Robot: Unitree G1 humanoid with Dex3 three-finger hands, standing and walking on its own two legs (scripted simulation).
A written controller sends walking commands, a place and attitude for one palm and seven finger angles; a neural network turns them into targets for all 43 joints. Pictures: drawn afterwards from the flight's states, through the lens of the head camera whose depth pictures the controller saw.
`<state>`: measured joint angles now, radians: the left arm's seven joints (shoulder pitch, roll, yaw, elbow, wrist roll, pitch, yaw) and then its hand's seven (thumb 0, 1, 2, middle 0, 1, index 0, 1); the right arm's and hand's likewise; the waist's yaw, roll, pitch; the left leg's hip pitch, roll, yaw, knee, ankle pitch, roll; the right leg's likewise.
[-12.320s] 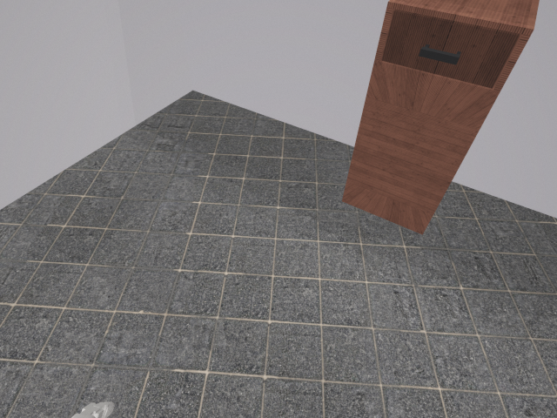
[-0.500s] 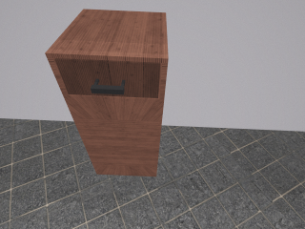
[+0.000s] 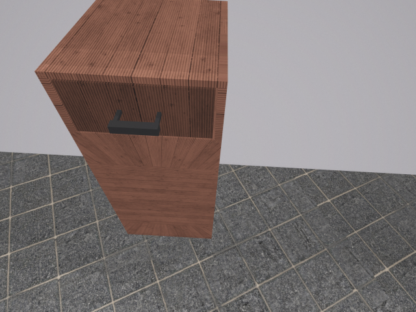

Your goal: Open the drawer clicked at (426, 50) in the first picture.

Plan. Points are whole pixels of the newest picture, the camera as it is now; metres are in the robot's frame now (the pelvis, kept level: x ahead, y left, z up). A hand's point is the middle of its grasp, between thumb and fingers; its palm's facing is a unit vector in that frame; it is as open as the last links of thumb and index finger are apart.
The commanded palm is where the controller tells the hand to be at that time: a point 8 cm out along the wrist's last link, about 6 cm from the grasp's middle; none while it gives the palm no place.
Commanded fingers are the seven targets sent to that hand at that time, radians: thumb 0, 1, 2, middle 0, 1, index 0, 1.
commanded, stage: come to a stop and stand still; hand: left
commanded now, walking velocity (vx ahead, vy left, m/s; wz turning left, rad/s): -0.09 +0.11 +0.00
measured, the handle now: (136, 121) +0.51 +0.21 +0.05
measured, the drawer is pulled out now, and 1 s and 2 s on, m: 0.00 0.00 0.00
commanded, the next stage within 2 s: look again from close up in 0.60 s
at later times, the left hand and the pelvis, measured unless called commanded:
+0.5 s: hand out of the picture -0.02 +0.19 -0.17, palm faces +0.07 -0.99 -0.15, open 7.4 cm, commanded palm none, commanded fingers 0.00 0.90 0.90 -0.20 -0.30 -0.20 -0.30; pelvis -0.06 +0.01 +0.01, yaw +2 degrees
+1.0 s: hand out of the picture -0.03 +0.13 -0.18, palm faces +0.05 -0.98 -0.20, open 7.3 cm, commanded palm none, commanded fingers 0.00 0.90 0.90 -0.20 -0.30 -0.20 -0.30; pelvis -0.04 -0.04 +0.00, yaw +1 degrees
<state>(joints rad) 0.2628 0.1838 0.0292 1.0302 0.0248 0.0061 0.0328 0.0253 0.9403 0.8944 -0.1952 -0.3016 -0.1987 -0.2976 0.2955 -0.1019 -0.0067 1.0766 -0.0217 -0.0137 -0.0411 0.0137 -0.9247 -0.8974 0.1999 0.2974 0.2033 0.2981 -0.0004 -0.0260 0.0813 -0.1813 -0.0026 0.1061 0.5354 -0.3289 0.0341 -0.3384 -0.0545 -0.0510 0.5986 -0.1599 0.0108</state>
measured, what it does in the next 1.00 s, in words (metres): steps on the spot: left foot, then right foot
